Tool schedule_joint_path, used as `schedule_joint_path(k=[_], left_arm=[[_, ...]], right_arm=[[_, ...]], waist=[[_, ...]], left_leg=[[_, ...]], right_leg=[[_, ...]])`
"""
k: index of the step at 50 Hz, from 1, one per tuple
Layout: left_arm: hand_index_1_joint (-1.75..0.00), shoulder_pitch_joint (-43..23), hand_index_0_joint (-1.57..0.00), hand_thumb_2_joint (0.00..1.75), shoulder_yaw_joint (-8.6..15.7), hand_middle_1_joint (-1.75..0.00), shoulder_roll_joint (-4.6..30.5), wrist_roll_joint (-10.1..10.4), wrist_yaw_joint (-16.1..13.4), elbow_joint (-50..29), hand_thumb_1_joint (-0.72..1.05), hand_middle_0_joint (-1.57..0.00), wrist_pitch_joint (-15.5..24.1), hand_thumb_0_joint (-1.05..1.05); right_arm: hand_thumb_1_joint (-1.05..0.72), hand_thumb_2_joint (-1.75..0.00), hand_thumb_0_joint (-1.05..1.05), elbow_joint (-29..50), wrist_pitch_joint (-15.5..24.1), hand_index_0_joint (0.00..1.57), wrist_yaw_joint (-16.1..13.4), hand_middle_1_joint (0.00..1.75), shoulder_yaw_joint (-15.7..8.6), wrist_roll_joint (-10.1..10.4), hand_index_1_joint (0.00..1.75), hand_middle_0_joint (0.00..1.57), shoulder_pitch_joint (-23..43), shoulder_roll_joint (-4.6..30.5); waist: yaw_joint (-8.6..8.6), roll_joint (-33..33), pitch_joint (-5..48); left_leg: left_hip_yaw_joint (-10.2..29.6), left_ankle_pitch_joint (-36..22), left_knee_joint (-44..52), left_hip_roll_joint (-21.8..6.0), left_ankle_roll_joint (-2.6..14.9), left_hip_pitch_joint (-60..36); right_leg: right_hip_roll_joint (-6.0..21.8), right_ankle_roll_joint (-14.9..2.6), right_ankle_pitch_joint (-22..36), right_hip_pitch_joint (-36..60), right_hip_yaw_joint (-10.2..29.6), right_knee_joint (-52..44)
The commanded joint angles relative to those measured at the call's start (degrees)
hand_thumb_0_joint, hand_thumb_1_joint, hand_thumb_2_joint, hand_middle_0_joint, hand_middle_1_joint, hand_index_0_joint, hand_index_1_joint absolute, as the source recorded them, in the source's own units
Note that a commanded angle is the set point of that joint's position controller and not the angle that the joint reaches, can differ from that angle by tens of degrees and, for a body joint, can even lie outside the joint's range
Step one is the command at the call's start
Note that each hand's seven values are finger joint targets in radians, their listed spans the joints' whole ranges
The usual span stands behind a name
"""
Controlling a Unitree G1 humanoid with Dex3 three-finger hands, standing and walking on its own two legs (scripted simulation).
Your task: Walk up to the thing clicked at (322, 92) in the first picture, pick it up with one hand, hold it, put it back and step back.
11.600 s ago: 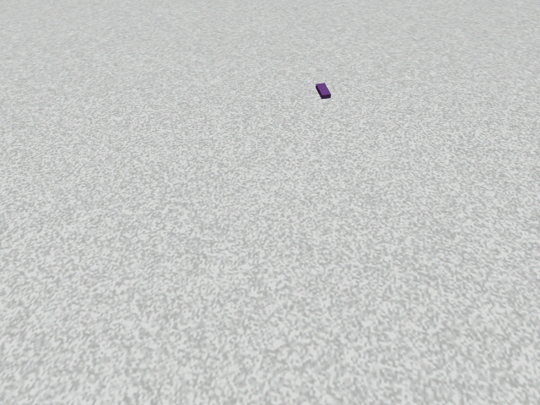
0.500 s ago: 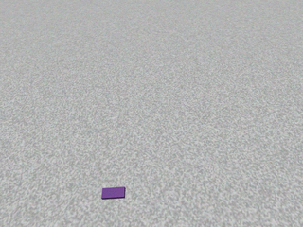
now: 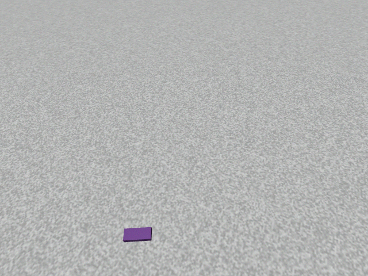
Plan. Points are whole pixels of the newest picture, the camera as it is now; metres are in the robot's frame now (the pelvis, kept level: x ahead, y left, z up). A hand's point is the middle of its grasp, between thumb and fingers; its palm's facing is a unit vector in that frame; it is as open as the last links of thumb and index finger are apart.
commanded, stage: stand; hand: left
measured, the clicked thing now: (137, 234) +0.47 +0.29 -0.77
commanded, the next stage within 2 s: walk up in 0.54 s
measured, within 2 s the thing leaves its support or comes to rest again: neither
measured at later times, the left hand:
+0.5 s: hand out of the picture +0.07 +0.26 -0.16, palm faces -0.02 -0.94 -0.35, open 7.4 cm
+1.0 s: hand out of the picture +0.10 +0.33 -0.18, palm faces +0.01 -0.94 -0.33, open 7.4 cm
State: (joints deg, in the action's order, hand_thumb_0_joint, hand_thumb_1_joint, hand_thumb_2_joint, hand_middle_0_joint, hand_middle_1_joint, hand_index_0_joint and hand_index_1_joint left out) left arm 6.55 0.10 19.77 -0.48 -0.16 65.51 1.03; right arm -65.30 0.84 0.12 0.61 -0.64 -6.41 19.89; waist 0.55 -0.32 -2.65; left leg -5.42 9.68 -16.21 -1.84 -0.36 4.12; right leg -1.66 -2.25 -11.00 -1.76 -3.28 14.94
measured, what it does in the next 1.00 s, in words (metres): steps on the spot: left foot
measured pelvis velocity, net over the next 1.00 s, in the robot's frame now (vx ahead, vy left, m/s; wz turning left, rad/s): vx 0.05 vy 0.06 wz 0.01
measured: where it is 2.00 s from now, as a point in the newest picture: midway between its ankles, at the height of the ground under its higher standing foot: outside the picture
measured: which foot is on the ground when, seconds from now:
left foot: down 0.00-0.62, up 0.64-0.80, down 0.82-1.00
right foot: down 0.00-0.84, up 0.86-1.00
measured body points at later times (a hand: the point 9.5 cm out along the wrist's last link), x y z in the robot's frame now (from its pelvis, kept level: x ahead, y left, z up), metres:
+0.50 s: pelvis +0.00 +0.00 +0.00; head +0.01 +0.00 +0.45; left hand +0.07 +0.30 -0.13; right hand +0.07 -0.30 -0.14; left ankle -0.01 +0.12 -0.75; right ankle -0.03 -0.09 -0.75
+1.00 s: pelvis +0.05 +0.06 -0.01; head +0.08 +0.09 +0.43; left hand +0.10 +0.38 -0.16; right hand +0.12 -0.26 -0.12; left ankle +0.09 +0.17 -0.75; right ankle +0.01 -0.09 -0.71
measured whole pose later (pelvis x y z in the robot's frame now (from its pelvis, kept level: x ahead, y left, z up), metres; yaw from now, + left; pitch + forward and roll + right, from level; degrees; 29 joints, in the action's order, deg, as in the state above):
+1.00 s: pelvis +0.05 +0.06 -0.01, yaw +1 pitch -3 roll -1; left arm 9.9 3.5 23.6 -0.2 0.7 58.5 -2.4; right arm -57.1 2.2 -0.2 -2.1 -1.8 -10.4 20.0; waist -0.2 3.5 -7.2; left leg -1.4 12.2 -28.8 -0.9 1.0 13.5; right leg -0.1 -1.1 -30.6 -14.5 3.5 48.2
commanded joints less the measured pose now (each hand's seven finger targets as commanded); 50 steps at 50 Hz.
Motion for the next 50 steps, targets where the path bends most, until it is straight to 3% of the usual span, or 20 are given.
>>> schedule_joint_path(k=[1,21,26,27,29,30,31,32,33,35,37,39,40,41,42,43,44,46,47,50], left_arm=[[-0.3,-2.4,-0.2,0.9,2.01,-0.3,12.71,0.05,-0.77,-3.48,0.9,-0.2,1.23,0.0],[-0.3,-1.56,-0.2,0.9,1.94,-0.3,12.39,0.17,-0.66,-2.96,0.9,-0.2,1.14,0.0],[-0.3,-1.9,-0.2,0.9,1.95,-0.3,12.76,0.0,-0.79,-3.25,0.9,-0.2,1.23,0.0],[-0.3,0.89,-0.2,0.9,4.24,-0.3,14.83,-0.55,-0.01,-4.57,0.9,-0.2,1.69,0.0],[-0.3,2.89,-0.2,0.9,5.35,-0.3,16.38,-1.38,0.21,-4.62,0.9,-0.2,1.64,0.0],[-0.3,4.33,-0.2,0.9,6.07,-0.3,17.53,-1.62,0.19,-4.96,0.9,-0.2,1.55,0.0],[-0.3,4.74,-0.2,0.9,6.66,-0.3,18.22,-1.79,0.11,-5.85,0.9,-0.2,1.53,0.0],[-0.3,4.8,-0.2,0.9,6.99,-0.3,18.27,-1.96,0.02,-6.99,0.9,-0.2,1.7,0.0],[-0.3,4.83,-0.2,0.9,6.8,-0.3,17.32,-1.75,-0.07,-8.33,0.9,-0.2,1.95,0.0],[-0.3,3.85,-0.2,0.9,6.47,-0.3,16.07,-1.11,-0.06,-10.14,0.9,-0.2,2.19,0.0],[-0.3,1.3,-0.2,0.9,6.24,-0.3,15.76,-1.12,0.32,-12.2,0.9,-0.2,2.0,0.0],[-0.3,-1.04,-0.2,0.9,5.69,-0.3,15.12,-0.93,0.56,-13.71,0.9,-0.2,1.08,0.0],[-0.3,-2.15,-0.2,0.9,5.28,-0.3,14.27,-0.5,0.54,-14.35,0.9,-0.2,0.5,0.0],[-0.3,-0.99,-0.2,0.9,4.58,-0.3,11.57,0.0,0.55,-14.87,0.9,-0.2,0.04,0.0],[-0.3,2.97,-0.2,0.9,3.85,-0.3,8.51,0.74,0.5,-14.4,0.9,-0.2,-1.04,0.0],[-0.3,5.57,-0.2,0.9,5.74,-0.3,14.16,0.12,0.01,-12.26,0.9,-0.2,-2.29,0.0],[-0.3,6.2,-0.2,0.9,5.3,-0.3,14.59,0.35,0.1,-11.25,0.9,-0.2,-2.57,0.0],[-0.3,5.93,-0.2,0.9,5.4,-0.3,13.08,0.42,0.24,-10.16,0.9,-0.2,-2.66,0.0],[-0.3,6.47,-0.2,0.9,5.29,-0.3,13.33,0.4,0.31,-9.55,0.9,-0.2,-2.73,0.0],[-0.3,5.2,-0.2,0.9,5.01,-0.3,12.53,0.3,0.42,-8.76,0.9,-0.2,-2.8,0.0]], right_arm=[[-0.9,-0.9,0.0,3.51,1.06,0.2,-0.93,0.3,-2.23,-0.08,0.3,0.2,2.09,11.65],[-0.9,-0.9,0.0,2.84,1.14,0.2,-0.82,0.3,-2.12,0.02,0.3,0.2,1.96,11.81],[-0.9,-0.9,0.0,3.17,1.18,0.2,-0.91,0.3,-2.22,-0.03,0.3,0.2,2.15,11.75],[-0.9,-0.9,0.0,4.59,1.11,0.2,-0.25,0.3,-4.32,-0.6,0.3,0.2,-0.02,14.34],[-0.9,-0.9,0.0,5.98,0.72,0.2,0.19,0.3,-4.46,-0.96,0.3,0.2,1.3,12.9],[-0.9,-0.9,0.0,6.97,0.52,0.2,0.4,0.3,-4.57,-1.18,0.3,0.2,1.98,12.09],[-0.9,-0.9,0.0,8.07,0.34,0.2,0.68,0.3,-4.74,-1.49,0.3,0.2,3.12,11.75],[-0.9,-0.9,0.0,9.23,0.21,0.2,0.84,0.3,-5.09,-1.66,0.3,0.2,3.65,12.22],[-0.9,-0.9,0.0,9.75,0.33,0.2,0.94,0.3,-5.31,-1.42,0.3,0.2,2.43,12.43],[-0.9,-0.9,0.0,10.75,0.68,0.2,1.05,0.3,-5.76,-1.33,0.3,0.2,-0.2,12.7],[-0.9,-0.9,0.0,11.31,1.07,0.2,1.19,0.3,-5.8,-1.21,0.3,0.2,-1.63,12.2],[-0.9,-0.9,0.0,10.78,1.41,0.2,0.76,0.3,-5.97,-1.12,0.3,0.2,-5.5,10.94],[-0.9,-0.9,0.0,9.28,1.55,0.2,0.24,0.3,-6.61,-1.34,0.3,0.2,-9.46,11.46],[-0.9,-0.9,0.0,8.33,1.83,0.2,-0.6,0.3,-7.93,-1.59,0.3,0.2,-12.96,15.09],[-0.9,-0.9,0.0,9.48,2.37,0.2,-1.31,0.3,-8.25,-1.91,0.3,0.2,-11.51,18.97],[-0.9,-0.9,0.0,11.05,2.3,0.2,-1.45,0.3,-8.76,-0.9,0.3,0.2,-8.68,21.57],[-0.9,-0.9,0.0,12.04,2.26,0.2,-1.62,0.3,-8.04,-0.85,0.3,0.2,-4.71,19.21],[-0.9,-0.9,0.0,12.73,2.64,0.2,-1.96,0.3,-6.72,-1.23,0.3,0.2,-2.48,16.8],[-0.9,-0.9,0.0,12.74,2.77,0.2,-1.97,0.3,-6.58,-1.09,0.3,0.2,-2.38,16.59],[-0.9,-0.9,0.0,12.34,2.56,0.2,-1.81,0.3,-6.26,-1.27,0.3,0.2,-2.27,16.35]], waist=[[-0.06,0.33,4.25],[-0.4,-0.03,2.8],[-0.26,0.33,4.19],[-1.0,1.73,6.62],[-2.32,4.42,1.51],[-3.38,6.55,-2.39],[-4.62,7.57,-6.27],[-4.86,6.8,-9.16],[-4.34,5.41,-9.2],[-2.65,4.9,-5.79],[-1.27,6.31,-1.83],[0.97,5.89,1.86],[2.8,3.68,3.26],[4.0,-5.35,5.51],[2.31,-15.28,6.54],[1.68,-9.25,7.58],[-0.27,-6.04,4.27],[-1.19,-6.61,2.3],[-1.34,-7.98,1.54],[-0.62,-8.56,0.74]], left_leg=[[7.54,-9.35,1.6,-7.83,1.58,-2.24],[8.09,-7.97,2.51,-7.56,1.47,-1.35],[7.96,-10.48,1.76,-7.83,1.57,-2.44],[5.43,0.34,-3.61,-4.3,4.07,-2.41],[1.98,14.72,-8.89,-1.61,3.85,8.75],[0.89,17.76,-13.39,-0.26,3.1,15.45],[3.07,19.91,-20.93,-0.11,2.35,21.1],[6.79,20.55,-27.35,-1.36,2.18,25.84],[8.75,20.2,-30.24,-1.95,1.75,26.93],[9.65,18.4,-29.61,-2.9,0.88,25.63],[7.75,14.34,-22.08,-3.01,0.41,19.52],[4.24,3.33,-10.0,-0.83,0.33,8.24],[3.11,-6.37,-5.01,0.47,0.36,0.93],[9.35,-16.07,-1.84,-4.49,2.01,-4.36],[28.04,-14.17,2.71,-16.45,7.28,-6.58],[32.69,-2.11,1.7,-19.97,13.87,1.53],[30.62,2.63,1.53,-18.73,14.41,4.33],[24.97,0.1,-0.12,-15.33,11.73,4.42],[21.73,-1.8,-0.23,-14.3,10.69,5.22],[18.02,-8.77,-1.71,-13.25,10.68,6.01]], right_leg=[[10.51,0.49,12.18,-2.27,8.2,-2.29],[10.43,0.62,10.2,-2.84,8.23,-2.85],[10.51,0.64,12.37,-2.36,7.85,-2.01],[7.66,-0.24,1.24,-0.08,7.24,0.03],[11.61,-3.91,-17.41,0.03,13.19,-2.44],[15.08,-6.66,-23.9,0.4,17.47,-4.91],[19.73,-10.42,-24.72,-1.37,23.09,-7.5],[22.8,-13.1,-20.11,-1.76,25.54,-8.4],[23.31,-14.25,-9.81,-0.74,24.38,-7.12],[20.63,-12.59,4.84,2.26,18.21,-4.35],[17.07,-9.47,17.86,2.86,11.23,0.44],[12.76,-5.63,24.43,-0.98,4.11,8.93],[10.19,-3.12,22.11,-5.49,1.39,14.82],[5.34,-0.12,11.64,-10.31,-1.81,24.29],[-0.71,2.36,-16.4,-18.74,0.67,30.75],[1.98,1.59,-25.53,-13.19,7.84,35.72],[3.26,1.05,-24.5,-14.47,8.64,38.96],[4.07,0.34,-21.8,-16.59,10.85,38.04],[4.38,0.36,-20.04,-16.68,10.55,36.24],[3.88,1.58,-18.84,-14.41,8.2,28.77]])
